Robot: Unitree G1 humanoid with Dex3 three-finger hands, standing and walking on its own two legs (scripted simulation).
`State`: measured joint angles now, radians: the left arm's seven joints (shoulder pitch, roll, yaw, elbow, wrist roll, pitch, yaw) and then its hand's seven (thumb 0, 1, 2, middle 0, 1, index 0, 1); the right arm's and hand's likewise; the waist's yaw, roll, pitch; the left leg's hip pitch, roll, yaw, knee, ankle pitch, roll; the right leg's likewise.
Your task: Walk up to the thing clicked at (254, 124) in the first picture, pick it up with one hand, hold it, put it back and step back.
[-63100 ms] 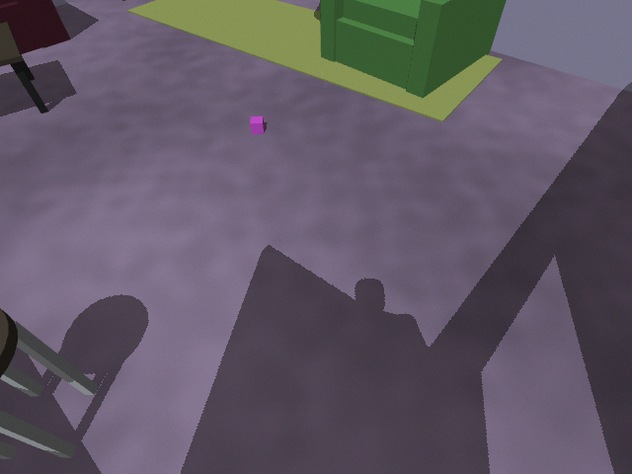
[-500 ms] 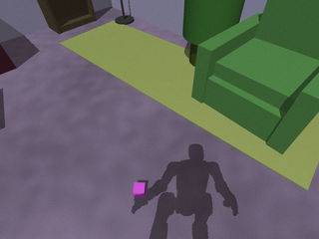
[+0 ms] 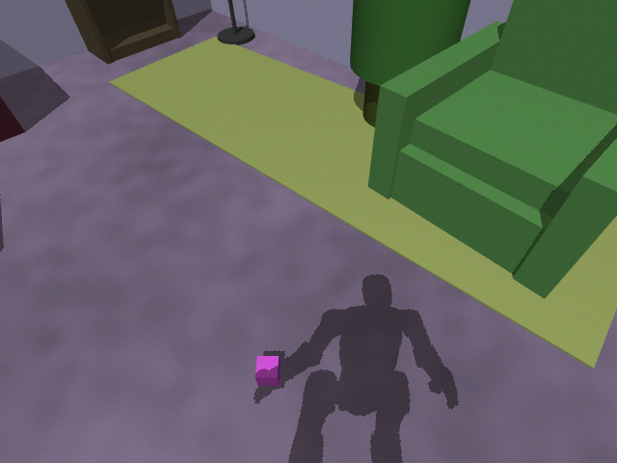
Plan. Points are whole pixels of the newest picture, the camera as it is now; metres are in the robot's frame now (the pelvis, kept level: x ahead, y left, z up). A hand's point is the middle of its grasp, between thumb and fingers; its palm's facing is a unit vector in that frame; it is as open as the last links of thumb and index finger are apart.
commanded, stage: stand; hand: left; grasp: from above
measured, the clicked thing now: (268, 370) +0.50 +0.19 -0.75
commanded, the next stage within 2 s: step back in 0.76 s
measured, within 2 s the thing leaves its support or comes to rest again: neither
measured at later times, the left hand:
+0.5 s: hand out of the picture +0.08 +0.24 -0.16, palm faces -0.02 -0.94 -0.33, open 7.4 cm
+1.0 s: hand out of the picture +0.09 +0.27 -0.16, palm faces -0.04 -0.92 -0.39, open 7.4 cm
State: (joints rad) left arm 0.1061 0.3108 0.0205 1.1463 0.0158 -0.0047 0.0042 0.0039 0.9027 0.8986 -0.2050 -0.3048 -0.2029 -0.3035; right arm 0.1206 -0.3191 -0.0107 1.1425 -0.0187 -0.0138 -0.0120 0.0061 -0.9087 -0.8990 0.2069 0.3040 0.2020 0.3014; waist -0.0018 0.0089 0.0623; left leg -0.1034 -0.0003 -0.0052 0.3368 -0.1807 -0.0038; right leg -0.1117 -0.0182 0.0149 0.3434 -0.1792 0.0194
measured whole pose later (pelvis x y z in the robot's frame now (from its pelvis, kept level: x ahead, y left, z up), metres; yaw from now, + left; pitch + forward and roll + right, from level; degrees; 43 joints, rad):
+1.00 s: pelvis -0.03 +0.00 -0.02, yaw -1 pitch -1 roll +0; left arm 0.07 0.38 0.04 0.98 0.01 0.02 0.01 0.00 0.90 0.90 -0.21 -0.30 -0.20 -0.30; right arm 0.05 -0.39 -0.05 1.03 0.00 0.03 0.00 0.01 -0.91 -0.90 0.21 0.30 0.20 0.30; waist -0.02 0.01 0.17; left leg -0.30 0.01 -0.01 0.60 -0.26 0.01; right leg -0.29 0.00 0.02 0.55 -0.23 0.01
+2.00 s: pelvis -0.27 +0.03 -0.03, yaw -3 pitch -3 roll +1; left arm 0.08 0.39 0.07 0.77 0.02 0.07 0.01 0.00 0.90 0.90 -0.21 -0.30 -0.20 -0.30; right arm 0.17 -0.36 -0.04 0.90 -0.03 0.02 -0.01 0.01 -0.91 -0.90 0.21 0.30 0.20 0.30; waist 0.01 -0.08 0.21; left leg -0.23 -0.07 -0.01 0.63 -0.34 0.03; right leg -0.43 0.00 0.06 0.77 -0.38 0.00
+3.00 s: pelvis -0.61 -0.01 -0.02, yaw -3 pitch -1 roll +0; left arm 0.17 0.39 0.06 0.86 0.02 0.04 0.00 0.00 0.90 0.90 -0.21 -0.30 -0.20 -0.30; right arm 0.14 -0.37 -0.04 0.86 -0.04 0.02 -0.01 0.01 -0.90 -0.90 0.21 0.30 0.21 0.30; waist 0.02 -0.03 0.13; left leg -0.35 0.01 0.01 0.61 -0.24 0.01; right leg -0.26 0.03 0.08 0.79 -0.50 0.01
